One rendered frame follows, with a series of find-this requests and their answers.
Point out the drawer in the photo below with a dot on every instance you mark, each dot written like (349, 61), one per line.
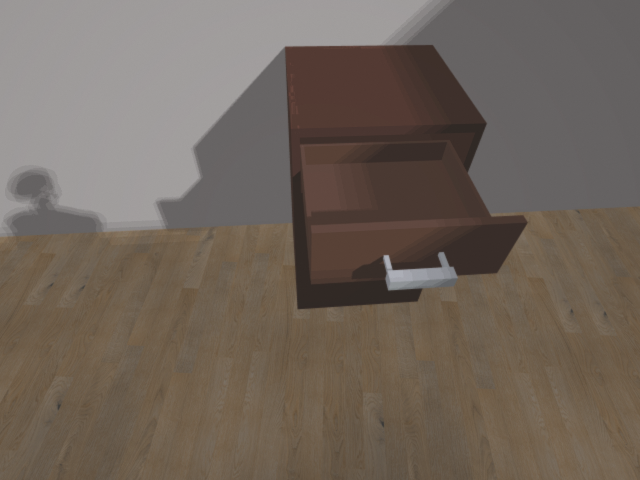
(408, 199)

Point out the cabinet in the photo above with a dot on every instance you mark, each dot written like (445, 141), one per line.
(360, 94)

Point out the handle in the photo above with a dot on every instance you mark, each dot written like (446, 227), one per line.
(444, 276)

